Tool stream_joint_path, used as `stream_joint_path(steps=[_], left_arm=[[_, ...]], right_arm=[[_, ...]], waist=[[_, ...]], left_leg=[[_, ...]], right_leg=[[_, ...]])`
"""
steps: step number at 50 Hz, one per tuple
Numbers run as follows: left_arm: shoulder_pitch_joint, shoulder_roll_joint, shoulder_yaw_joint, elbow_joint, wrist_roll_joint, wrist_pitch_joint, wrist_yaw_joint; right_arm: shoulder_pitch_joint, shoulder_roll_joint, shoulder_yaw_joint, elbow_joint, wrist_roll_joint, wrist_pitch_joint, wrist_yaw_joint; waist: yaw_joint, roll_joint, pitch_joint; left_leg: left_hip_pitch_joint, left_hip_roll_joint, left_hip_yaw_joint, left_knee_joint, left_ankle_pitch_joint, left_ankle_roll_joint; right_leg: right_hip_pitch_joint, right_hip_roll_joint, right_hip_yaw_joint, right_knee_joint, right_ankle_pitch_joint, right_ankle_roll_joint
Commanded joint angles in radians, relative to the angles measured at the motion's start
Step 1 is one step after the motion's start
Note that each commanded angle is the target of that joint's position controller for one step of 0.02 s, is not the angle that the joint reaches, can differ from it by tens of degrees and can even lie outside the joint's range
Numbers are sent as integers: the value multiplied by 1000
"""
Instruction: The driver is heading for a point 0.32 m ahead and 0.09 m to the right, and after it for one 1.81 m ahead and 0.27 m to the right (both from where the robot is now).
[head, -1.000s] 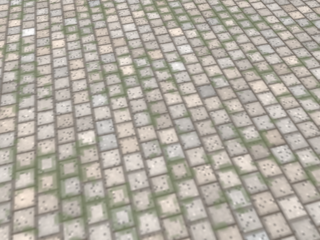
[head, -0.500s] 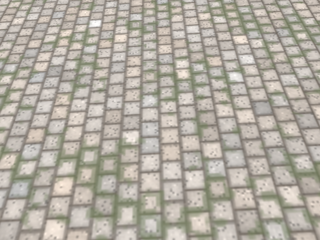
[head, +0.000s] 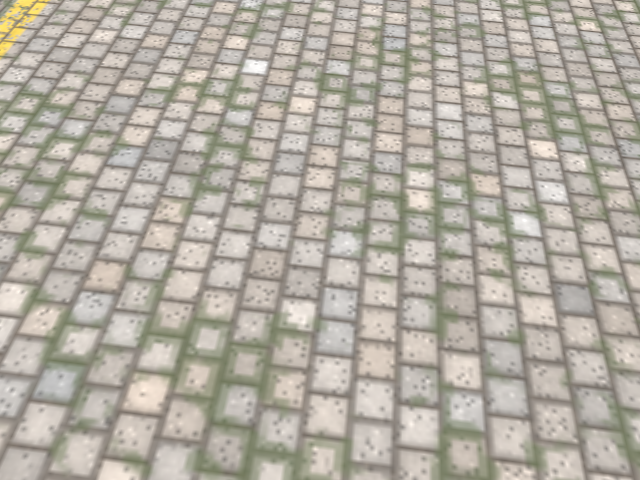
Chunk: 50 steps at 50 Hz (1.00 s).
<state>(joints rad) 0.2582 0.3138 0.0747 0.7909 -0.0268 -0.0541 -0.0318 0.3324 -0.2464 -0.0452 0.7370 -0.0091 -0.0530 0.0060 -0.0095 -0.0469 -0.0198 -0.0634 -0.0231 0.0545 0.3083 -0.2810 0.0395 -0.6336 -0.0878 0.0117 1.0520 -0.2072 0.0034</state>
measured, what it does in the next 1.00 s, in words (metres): walks ahead, turning right: right foot, then left foot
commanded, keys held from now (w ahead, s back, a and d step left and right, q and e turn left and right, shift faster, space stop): w+e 0.20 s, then e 0.18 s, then no key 0.62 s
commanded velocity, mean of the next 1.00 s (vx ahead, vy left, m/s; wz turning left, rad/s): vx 0.19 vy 0.00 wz -0.26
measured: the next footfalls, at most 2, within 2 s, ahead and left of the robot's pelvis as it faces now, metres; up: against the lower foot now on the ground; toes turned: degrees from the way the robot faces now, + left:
right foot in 0.28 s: +0.30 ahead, -0.15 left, +0.00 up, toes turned -12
left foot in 0.74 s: +0.43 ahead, +0.06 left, +0.00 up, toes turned -19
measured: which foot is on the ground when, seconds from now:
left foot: down 0.00-0.26, up 0.28-0.72, down 0.74-1.00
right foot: up 0.00-0.26, down 0.28-1.00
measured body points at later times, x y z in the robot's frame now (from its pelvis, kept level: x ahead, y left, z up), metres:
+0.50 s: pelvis +0.22 -0.06 -0.01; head +0.27 -0.09 +0.44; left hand +0.44 +0.17 -0.10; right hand +0.30 -0.37 -0.11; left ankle +0.29 +0.10 -0.66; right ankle +0.26 -0.14 -0.74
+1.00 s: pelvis +0.33 -0.04 -0.01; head +0.35 -0.04 +0.44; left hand +0.52 +0.16 -0.14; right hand +0.41 -0.33 -0.11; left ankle +0.39 +0.07 -0.74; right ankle +0.27 -0.14 -0.74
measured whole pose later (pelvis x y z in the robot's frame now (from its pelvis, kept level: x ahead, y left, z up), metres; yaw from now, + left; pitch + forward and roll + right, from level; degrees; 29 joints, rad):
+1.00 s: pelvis +0.33 -0.04 -0.01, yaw -18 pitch +0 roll +0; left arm 0.19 0.24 0.02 0.81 0.01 0.02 0.00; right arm 0.17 -0.23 -0.03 0.69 -0.01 -0.03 -0.02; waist 0.00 -0.01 0.02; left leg -0.30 0.00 -0.02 0.56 -0.26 -0.01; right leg -0.20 0.06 0.10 0.56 -0.35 -0.02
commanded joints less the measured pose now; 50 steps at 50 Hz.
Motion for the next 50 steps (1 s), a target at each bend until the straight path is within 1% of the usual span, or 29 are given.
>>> stream_joint_path(steps=[1, 3, 6, 9, 11, 12, 13, 14, 15, 16, 17, 18, 19, 20, 21, 22, 25, 28, 32, 34, 35, 36, 37, 38, 39, 40, 42, 44, 50], left_arm=[[-109, 37, 2, -90, -3, -14, 0], [-154, 19, -8, -110, 2, -14, -6], [-233, 0, -23, -147, 5, -17, -23], [-260, 14, -21, -180, 3, -19, -43], [-213, 50, -3, -187, 8, -14, -47], [-111, 87, 17, -167, 12, -11, -44], [34, 135, 43, -137, 13, -10, -34], [147, 203, 64, -122, 16, 0, -11], [99, 294, 67, -147, 31, -7, -6], [131, 219, 56, -172, 25, -2, -1], [64, 185, 43, -174, 24, -2, -1], [9, 155, 36, -175, 8, -1, 1], [-44, 132, 30, -187, 3, 5, 7], [-81, 116, 22, -198, 20, 8, 11], [-104, 114, 21, -200, 32, 8, 12], [-115, 116, 21, -193, 36, 4, 12], [-113, 123, 18, -162, 34, 1, 21], [-123, 115, 11, -144, 30, 20, 33], [-113, 105, 1, -120, 40, 38, 34], [-109, 90, -9, -106, 40, 42, 28], [-118, 76, -16, -101, 35, 43, 27], [-115, 55, -26, -94, 28, 43, 26], [-71, 28, -37, -88, 40, 35, 27], [27, 27, -35, -74, 59, 25, 24], [43, 9, -39, -63, 51, 25, 26], [-9, 35, -37, -66, 50, 34, 28], [-77, 56, -28, -64, 42, 58, 34], [-79, 51, -29, -65, 41, 70, 35], [-71, 29, -27, -30, 32, 61, 40]], right_arm=[[-30, -145, -42, -54, -8, -30, -11], [-31, -158, -45, -43, -3, -36, -14], [13, -179, -53, -10, 11, -37, -20], [26, -199, -61, 13, 22, -23, -23], [9, -229, -68, 9, 20, -5, -34], [2, -238, -70, 3, 16, 8, -43], [-12, -238, -66, -7, 21, 13, -49], [9, -203, -50, -31, 6, 2, -51], [161, -61, -2, -72, -22, -22, -26], [65, -183, -23, -50, 2, -47, -12], [-33, -200, -29, -91, 36, -52, -9], [-65, -188, -24, -98, 24, -54, -20], [-78, -194, -31, -96, 7, -45, -30], [-50, -202, -36, -90, 7, -27, -33], [-19, -192, -35, -80, 5, -11, -36], [9, -170, -29, -70, 2, 1, -39], [0, -141, -21, -71, -8, 19, -55], [-60, -127, -16, -83, -3, 26, -54], [-147, -131, -18, -104, 8, 26, -43], [-157, -134, -22, -109, 5, 20, -37], [-142, -128, -23, -106, 2, 14, -34], [-122, -121, -22, -100, -5, 7, -31], [-117, -158, -27, -105, -17, 1, -34], [-133, -228, -40, -122, -20, 5, -41], [-150, -162, -27, -102, -21, 14, -39], [-175, -112, -16, -107, -12, 17, -31], [-180, -117, -17, -115, -8, 15, -22], [-154, -127, -20, -104, -7, 7, -22], [-158, -107, -18, -105, 0, 15, -31]], waist=[[-26, 126, 85], [-36, 132, 102], [-65, 115, 139], [-53, 113, 133], [-8, 154, 68], [45, 169, -2], [126, 149, -83], [165, 40, -186], [19, -226, -357], [128, -58, -490], [113, -32, -326], [73, 61, -189], [41, 77, -109], [1, 55, -83], [-20, 31, -73], [-33, 15, -76], [-34, -9, -101], [-11, -31, -117], [31, -51, -81], [32, -59, -69], [13, -54, -69], [-10, -39, -66], [7, 10, -81], [78, 147, -110], [89, 236, -135], [65, 211, -102], [22, 149, -46], [15, 126, -37], [5, 68, -53]], left_leg=[[41, 241, -83, -177, 299, 137], [4, 232, -17, -200, 305, 124], [29, 264, 30, -214, 328, 118], [136, 294, 68, -143, 523, 98], [188, 289, 101, 14, 935, 70], [185, 272, 112, 172, 1101, 50], [88, 234, 130, 389, 1096, 14], [-159, 173, 119, 693, 721, -39], [-568, -43, 3, 1103, -370, -105], [-566, -23, -192, 1191, -367, -92], [-619, 24, -187, 1153, -294, -74], [-626, 65, -161, 1064, -224, -71], [-599, 88, -145, 1003, -182, -79], [-523, 106, -146, 974, -152, -82], [-472, 104, -134, 946, -129, -92], [-442, 104, -119, 911, -113, -105], [-434, 94, -105, 772, -25, -131], [-419, 102, -110, 623, 93, -136], [-367, 94, -118, 436, 127, -125], [-327, 79, -113, 347, 79, -108], [-275, 67, -102, 261, 99, -92], [-190, 64, -96, 123, 220, -71], [-94, 140, -177, 92, 435, -45], [-4, 250, -266, 144, 630, 21], [-48, 265, -290, 144, 514, 89], [-111, 218, -269, 131, 376, 75], [-125, 131, -183, 160, 266, 10], [-124, 114, -164, 175, 264, -7], [-66, 101, -149, 220, 387, 4]], right_leg=[[-170, -1, 58, -112, 154, 17], [-106, 12, 23, -253, 248, 15], [-71, 20, -16, -380, 289, -13], [-57, 42, -44, -448, 214, -62], [46, 107, -106, -444, 115, -100], [172, 153, -131, -441, 85, -118], [402, 185, -122, -506, 174, -150], [717, 61, 71, -507, 384, -204], [1067, -267, 648, -534, 531, -442], [1049, -263, 697, -609, 530, -443], [923, -225, 529, -628, 574, -391], [751, -166, 420, -646, 573, -344], [608, -132, 360, -673, 570, -321], [486, -111, 313, -709, 575, -314], [402, -100, 288, -733, 588, -315], [350, -93, 254, -743, 638, -319], [323, -68, 183, -734, 712, -300], [344, -42, 156, -726, 552, -259], [360, -59, 205, -723, 314, -246], [382, -72, 239, -680, 304, -240], [385, -64, 244, -643, 298, -222], [371, -39, 241, -611, 261, -183], [343, 7, 232, -576, 177, -124], [283, 93, 167, -514, -38, -75], [310, 115, 101, -521, -141, -36], [355, 100, 98, -555, -101, -20], [328, 101, 119, -568, -11, -35], [338, 89, 135, -575, 39, -47], [357, 81, 141, -564, 140, -36]])
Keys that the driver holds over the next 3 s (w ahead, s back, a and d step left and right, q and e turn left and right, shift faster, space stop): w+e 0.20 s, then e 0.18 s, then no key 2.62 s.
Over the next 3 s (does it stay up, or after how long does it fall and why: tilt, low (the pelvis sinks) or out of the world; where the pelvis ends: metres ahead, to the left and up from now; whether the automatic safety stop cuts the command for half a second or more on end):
stays up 0.33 -0.02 -0.01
